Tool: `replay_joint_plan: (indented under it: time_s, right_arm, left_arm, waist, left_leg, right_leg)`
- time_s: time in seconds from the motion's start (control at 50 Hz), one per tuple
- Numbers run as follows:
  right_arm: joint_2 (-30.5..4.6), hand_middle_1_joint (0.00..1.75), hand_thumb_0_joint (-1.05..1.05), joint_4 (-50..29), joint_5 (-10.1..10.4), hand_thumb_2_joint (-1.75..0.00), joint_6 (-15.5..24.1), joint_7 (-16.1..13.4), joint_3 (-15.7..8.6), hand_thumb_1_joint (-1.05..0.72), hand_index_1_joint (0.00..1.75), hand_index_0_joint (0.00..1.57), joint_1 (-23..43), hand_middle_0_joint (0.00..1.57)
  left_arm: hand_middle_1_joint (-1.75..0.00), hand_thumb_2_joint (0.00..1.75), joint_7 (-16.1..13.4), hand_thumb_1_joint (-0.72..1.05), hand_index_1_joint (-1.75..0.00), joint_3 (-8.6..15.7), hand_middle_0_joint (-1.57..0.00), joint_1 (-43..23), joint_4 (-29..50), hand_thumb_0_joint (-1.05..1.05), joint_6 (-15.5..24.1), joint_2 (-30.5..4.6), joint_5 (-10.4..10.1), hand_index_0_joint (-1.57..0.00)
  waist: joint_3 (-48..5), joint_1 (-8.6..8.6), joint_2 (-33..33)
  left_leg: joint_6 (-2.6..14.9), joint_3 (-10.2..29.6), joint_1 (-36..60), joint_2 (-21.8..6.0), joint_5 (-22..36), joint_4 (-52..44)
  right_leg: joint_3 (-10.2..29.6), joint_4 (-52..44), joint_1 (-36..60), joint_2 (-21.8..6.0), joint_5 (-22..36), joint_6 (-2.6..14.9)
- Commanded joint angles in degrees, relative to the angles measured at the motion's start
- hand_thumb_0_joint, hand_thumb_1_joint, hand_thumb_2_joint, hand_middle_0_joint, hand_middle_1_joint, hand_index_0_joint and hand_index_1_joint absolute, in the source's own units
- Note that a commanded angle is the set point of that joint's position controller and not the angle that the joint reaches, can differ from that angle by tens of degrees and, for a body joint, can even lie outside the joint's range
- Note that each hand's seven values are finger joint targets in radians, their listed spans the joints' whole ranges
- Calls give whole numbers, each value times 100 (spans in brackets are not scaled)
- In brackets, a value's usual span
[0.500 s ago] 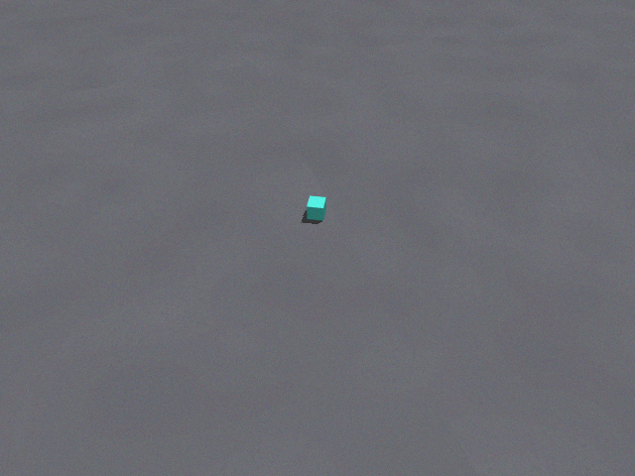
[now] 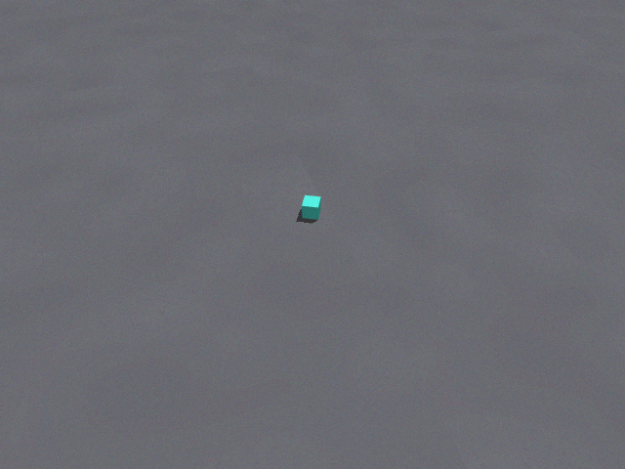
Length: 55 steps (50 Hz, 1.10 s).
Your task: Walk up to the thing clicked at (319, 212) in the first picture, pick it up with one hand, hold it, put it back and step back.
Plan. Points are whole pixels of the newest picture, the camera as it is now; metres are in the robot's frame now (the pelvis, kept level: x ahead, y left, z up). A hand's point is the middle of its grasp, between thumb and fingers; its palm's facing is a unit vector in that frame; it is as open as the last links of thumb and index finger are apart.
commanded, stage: stand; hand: left
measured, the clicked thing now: (311, 207) +1.41 +0.04 -0.74
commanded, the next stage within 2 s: walk up in 0.62 s
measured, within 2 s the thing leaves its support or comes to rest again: neither
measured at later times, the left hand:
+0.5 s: hand out of the picture +0.07 +0.25 -0.16, palm faces -0.02 -0.94 -0.34, open 7.4 cm
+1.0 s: hand out of the picture +0.18 +0.22 -0.15, palm faces -0.09 -0.90 -0.44, open 7.4 cm
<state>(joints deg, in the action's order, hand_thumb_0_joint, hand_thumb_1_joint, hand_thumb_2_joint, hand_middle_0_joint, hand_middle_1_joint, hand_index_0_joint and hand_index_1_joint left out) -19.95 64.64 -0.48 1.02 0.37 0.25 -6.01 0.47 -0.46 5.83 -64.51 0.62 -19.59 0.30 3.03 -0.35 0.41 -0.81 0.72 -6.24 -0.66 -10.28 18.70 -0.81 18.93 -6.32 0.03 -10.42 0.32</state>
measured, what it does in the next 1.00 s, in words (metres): walks ahead: right foot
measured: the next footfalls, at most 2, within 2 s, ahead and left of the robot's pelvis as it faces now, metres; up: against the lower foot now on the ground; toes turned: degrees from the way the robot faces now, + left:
right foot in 0.94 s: +0.17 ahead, -0.21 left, +0.00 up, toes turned -9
left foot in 1.38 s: +0.44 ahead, +0.03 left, +0.00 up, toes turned -2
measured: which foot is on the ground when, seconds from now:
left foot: down 0.00-0.96, up 0.98-1.00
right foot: down 0.00-0.68, up 0.70-0.92, down 0.94-1.00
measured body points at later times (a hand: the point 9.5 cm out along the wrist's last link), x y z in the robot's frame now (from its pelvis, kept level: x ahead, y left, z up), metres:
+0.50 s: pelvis +0.00 +0.00 +0.00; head +0.01 +0.00 +0.45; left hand +0.07 +0.30 -0.13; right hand +0.08 -0.30 -0.13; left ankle +0.00 +0.13 -0.75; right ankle +0.00 -0.11 -0.75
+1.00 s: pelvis +0.09 -0.08 -0.03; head +0.08 -0.10 +0.42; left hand +0.18 +0.26 -0.12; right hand +0.09 -0.43 -0.16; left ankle +0.00 +0.11 -0.73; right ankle +0.13 -0.21 -0.75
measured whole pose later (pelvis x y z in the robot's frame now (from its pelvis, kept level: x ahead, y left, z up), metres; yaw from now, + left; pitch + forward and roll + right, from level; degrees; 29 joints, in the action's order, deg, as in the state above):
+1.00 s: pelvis +0.09 -0.08 -0.03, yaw -5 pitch -3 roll -1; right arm -27.0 58.2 -2.5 0.9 2.8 -5.8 -15.0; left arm 4.7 5.5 13.6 -56.1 3.0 -24.8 2.1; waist 3.1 0.3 4.4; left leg 1.8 1.0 -8.0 -7.4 -29.7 45.3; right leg -3.6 37.6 -19.2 -1.6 -14.5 0.1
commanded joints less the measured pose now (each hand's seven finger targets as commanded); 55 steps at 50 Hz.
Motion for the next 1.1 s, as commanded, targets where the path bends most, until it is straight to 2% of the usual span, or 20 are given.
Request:
replay_joint_plan:
  time_s: [0.0,0.26,0.46,0.58,0.6,0.62,0.64,0.66,0.68,0.7,0.76,0.84,0.88,0.92,0.94,0.96,0.98,1.0,1.04,1.08]
  right_arm:
    - [-1192,30,0,-365,6,-90,97,-103,-209,-90,30,20,192,20]
    - [-1165,30,0,-377,15,-90,97,-91,-209,-90,30,20,195,20]
    - [-1208,30,0,-340,6,-90,84,-90,-216,-90,30,20,176,20]
    - [-1192,30,0,-347,7,-90,92,-89,-210,-90,30,20,166,20]
    - [-1812,30,0,-710,-147,-90,231,16,-610,-90,30,20,-282,20]
    - [-1896,30,0,-581,-193,-90,253,61,-691,-90,30,20,-481,20]
    - [-1955,30,0,-569,-216,-90,261,76,-744,-90,30,20,-682,20]
    - [-2075,30,0,-626,-197,-90,278,80,-832,-90,30,20,-772,20]
    - [-2182,30,0,-768,-209,-90,331,82,-883,-90,30,20,-760,20]
    - [-2147,30,0,-835,-206,-90,388,61,-900,-90,30,20,-647,20]
    - [-1905,30,0,-1105,-223,-90,421,101,-861,-90,30,20,-465,20]
    - [-1929,30,0,-1372,-236,-90,378,200,-883,-90,30,20,121,20]
    - [-1836,30,0,-1432,-211,-90,314,227,-851,-90,30,20,165,20]
    - [-1442,30,0,-1470,-206,-90,237,229,-706,-90,30,20,-86,20]
    - [-944,30,0,-1563,-168,-90,223,243,-538,-90,30,20,-269,20]
    - [-1183,30,0,-1638,-64,-90,167,238,-579,-90,30,20,-301,20]
    - [-1711,30,0,-1586,-129,-90,147,213,-726,-90,30,20,-245,20]
    - [-1888,30,0,-1503,-118,-90,194,229,-764,-90,30,20,-201,20]
    - [-1752,30,0,-1254,-8,-90,203,263,-722,-90,30,20,-645,20]
    - [-1600,30,0,-1185,0,-90,179,329,-698,-90,30,20,-989,20]
  left_arm:
    - [-30,90,-95,90,-30,249,-20,-231,366,0,129,-1219,16,-20]
    - [-30,90,-108,90,-30,258,-20,-191,370,0,157,-1271,27,-20]
    - [-30,90,-98,90,-30,259,-20,-121,322,0,128,-1238,12,-20]
    - [-30,90,-100,90,-30,267,-20,-157,336,0,136,-1259,23,-20]
    - [-30,90,102,90,-30,647,-20,230,779,0,167,-1797,142,-20]
    - [-30,90,173,90,-30,644,-20,-92,809,0,156,-1719,176,-20]
    - [-30,90,219,90,-30,629,-20,-338,938,0,125,-1522,182,-20]
    - [-30,90,266,90,-30,625,-20,-594,1088,0,104,-1425,190,-20]
    - [-30,90,262,90,-30,643,-20,-672,1237,0,130,-1467,207,-20]
    - [-30,90,279,90,-30,650,-20,-555,1261,0,178,-1497,185,-20]
    - [-30,90,436,90,-30,671,-20,-97,1274,0,224,-1528,147,-20]
    - [-30,90,527,90,-30,728,-20,366,1258,0,211,-1464,131,-20]
    - [-30,90,476,90,-30,789,-20,894,1070,0,231,-1451,158,-20]
    - [-30,90,329,90,-30,974,-20,1961,737,0,311,-1880,189,-20]
    - [-30,90,217,90,-30,1132,-20,2465,727,0,346,-2309,221,-20]
    - [-30,90,208,90,-30,1090,-20,2021,1036,0,392,-2600,214,-20]
    - [-30,90,239,90,-30,1070,-20,1296,1298,0,392,-2805,138,-20]
    - [-30,90,235,90,-30,1042,-20,1051,1396,0,393,-2627,63,-20]
    - [-30,90,176,90,-30,909,-20,826,1457,0,457,-2145,2,-20]
    - [-30,90,172,90,-30,840,-20,897,1421,0,506,-2005,-23,-20]
  waist:
    - [-420,17,18]
    - [-611,25,-97]
    - [-340,6,-53]
    - [-429,25,-37]
    - [-1050,98,-187]
    - [-459,273,101]
    - [-106,434,509]
    - [276,575,970]
    - [556,576,726]
    - [505,435,435]
    - [-36,236,525]
    - [-28,-61,1079]
    - [-85,-323,716]
    - [-576,-755,-825]
    - [-529,-990,-2228]
    - [-328,-722,-1897]
    - [319,-440,-1379]
    - [597,-330,-953]
    - [485,-48,-578]
    - [307,19,-731]
  left_leg:
    - [221,497,12,-655,696,-284]
    - [223,509,163,-673,1011,-229]
    - [200,550,-6,-637,628,-362]
    - [215,535,37,-643,691,-322]
    - [619,575,468,-548,-2278,185]
    - [732,898,381,-685,-3193,-1]
    - [926,1371,730,-1055,-3782,-483]
    - [1288,2186,587,-1847,-3878,-1135]
    - [1568,2679,404,-2383,-3411,-1303]
    - [1625,2711,516,-2468,-2939,-1294]
    - [1359,1575,908,-1788,-2409,-1095]
    - [1028,373,-329,-1258,-1893,-675]
    - [875,-145,-937,-957,-1933,93]
    - [672,-574,-2115,-486,-1974,2357]
    - [443,-706,-3143,38,-2631,3928]
    - [247,-81,-3326,268,-2256,4722]
    - [213,281,-3096,-277,-1992,4757]
    - [213,382,-3174,-476,-1611,4788]
    - [303,524,-2815,-587,-947,4560]
    - [284,329,-2416,-610,-502,4171]
  right_leg:
    - [587,-351,32,-738,623,138]
    - [561,-300,171,-770,994,130]
    - [550,-393,28,-718,457,124]
    - [583,-376,116,-750,632,135]
    - [703,160,-298,-405,-2102,324]
    - [680,582,-1340,-370,-2733,327]
    - [328,1197,-2385,-151,-2559,220]
    - [43,2540,-2921,-48,-1726,81]
    - [509,2990,-3337,-317,-1635,73]
    - [771,3006,-3311,-558,-1476,107]
    - [474,2655,-2972,-543,-1490,19]
    - [-3,1565,-1242,-483,-822,-14]
    - [-442,1100,-234,-229,36,-55]
    - [-350,971,1616,27,-386,36]
    - [1312,130,1834,-850,-2165,254]
    - [3991,-1396,877,-2105,-4193,833]
    - [4461,-1556,-37,-2466,-4664,1297]
    - [4094,-1495,-234,-2311,-4127,1393]
    - [2544,-1112,-327,-1660,-2801,974]
    - [1836,-1036,-459,-1381,-2119,895]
